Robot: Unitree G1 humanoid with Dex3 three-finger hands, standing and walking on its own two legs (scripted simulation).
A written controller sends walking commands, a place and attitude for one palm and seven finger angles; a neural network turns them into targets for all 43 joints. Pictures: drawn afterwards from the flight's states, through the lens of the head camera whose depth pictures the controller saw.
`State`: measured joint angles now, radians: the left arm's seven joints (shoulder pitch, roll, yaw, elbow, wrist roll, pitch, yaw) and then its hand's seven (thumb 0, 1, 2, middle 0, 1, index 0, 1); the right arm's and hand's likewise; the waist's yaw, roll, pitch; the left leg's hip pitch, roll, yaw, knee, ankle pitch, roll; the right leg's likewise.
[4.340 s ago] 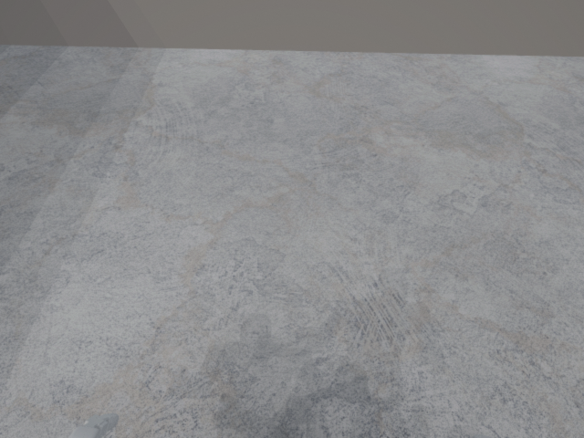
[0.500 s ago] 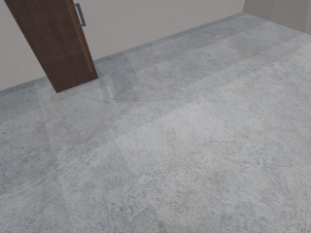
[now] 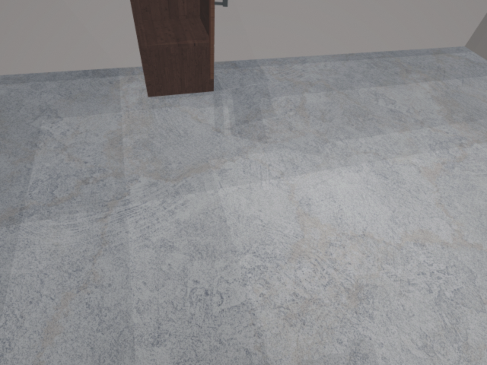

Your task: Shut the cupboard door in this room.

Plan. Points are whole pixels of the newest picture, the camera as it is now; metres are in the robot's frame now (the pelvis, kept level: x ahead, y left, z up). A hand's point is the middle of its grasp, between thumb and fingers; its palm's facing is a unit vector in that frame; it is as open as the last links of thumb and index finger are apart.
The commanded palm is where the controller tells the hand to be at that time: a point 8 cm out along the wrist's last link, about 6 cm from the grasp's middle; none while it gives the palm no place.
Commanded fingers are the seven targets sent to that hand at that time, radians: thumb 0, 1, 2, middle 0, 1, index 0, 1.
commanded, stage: turn or walk to find it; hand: left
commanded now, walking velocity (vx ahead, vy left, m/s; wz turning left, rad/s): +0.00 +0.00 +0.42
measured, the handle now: out of the picture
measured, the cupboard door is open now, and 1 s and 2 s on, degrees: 79 79 79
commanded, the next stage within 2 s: stand and wait in 1.58 s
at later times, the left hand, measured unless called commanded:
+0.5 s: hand out of the picture +0.02 +0.16 -0.13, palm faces +0.22 -0.93 -0.29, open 7.4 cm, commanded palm none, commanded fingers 0.00 0.90 0.90 -0.20 -0.30 -0.20 -0.30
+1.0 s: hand out of the picture -0.17 +0.20 -0.19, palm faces +0.46 -0.86 -0.22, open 7.4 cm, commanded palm none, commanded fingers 0.00 0.90 0.90 -0.20 -0.30 -0.20 -0.30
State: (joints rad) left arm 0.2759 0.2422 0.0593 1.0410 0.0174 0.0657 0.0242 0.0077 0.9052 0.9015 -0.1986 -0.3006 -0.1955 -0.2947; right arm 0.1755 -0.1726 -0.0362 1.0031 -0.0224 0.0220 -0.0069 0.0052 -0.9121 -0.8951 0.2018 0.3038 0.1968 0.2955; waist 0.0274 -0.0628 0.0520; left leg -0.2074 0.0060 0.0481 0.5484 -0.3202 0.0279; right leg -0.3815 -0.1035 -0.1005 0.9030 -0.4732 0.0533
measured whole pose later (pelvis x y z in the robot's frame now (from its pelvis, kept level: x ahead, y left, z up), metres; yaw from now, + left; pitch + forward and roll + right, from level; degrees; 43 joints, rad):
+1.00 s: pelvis -0.09 +0.00 +0.00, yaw +25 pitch -1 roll -1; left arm 0.26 0.26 0.06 1.01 0.02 0.07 0.02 0.01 0.91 0.90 -0.20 -0.30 -0.20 -0.29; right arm 0.14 -0.20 -0.04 0.96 -0.02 0.03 0.01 0.01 -0.91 -0.89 0.20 0.30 0.20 0.30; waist 0.03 -0.06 0.07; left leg -0.25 0.01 0.07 0.59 -0.34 0.05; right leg -0.39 -0.13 -0.12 0.93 -0.50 0.06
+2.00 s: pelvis -0.13 -0.06 +0.00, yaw +44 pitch -1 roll +0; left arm 0.31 0.18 0.03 1.07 0.01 0.02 0.02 0.01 0.91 0.90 -0.20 -0.30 -0.20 -0.30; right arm 0.19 -0.20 -0.04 1.05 -0.01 0.02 -0.01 0.01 -0.91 -0.90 0.20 0.30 0.19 0.30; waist 0.04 -0.01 0.04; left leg -0.16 0.03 0.02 0.49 -0.32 -0.02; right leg -0.26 -0.07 -0.14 0.55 -0.27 0.00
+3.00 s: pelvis -0.15 -0.07 +0.00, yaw +36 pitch +0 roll +1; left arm 0.26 0.14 0.04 1.11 0.02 0.03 0.01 0.01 0.90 0.90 -0.20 -0.30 -0.20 -0.29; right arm 0.26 -0.14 -0.04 1.10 -0.02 0.02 -0.03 0.00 -0.91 -0.89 0.20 0.30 0.20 0.30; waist 0.00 0.01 0.06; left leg -0.21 0.07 0.15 0.55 -0.33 -0.01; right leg -0.35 -0.01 -0.01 0.56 -0.21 -0.01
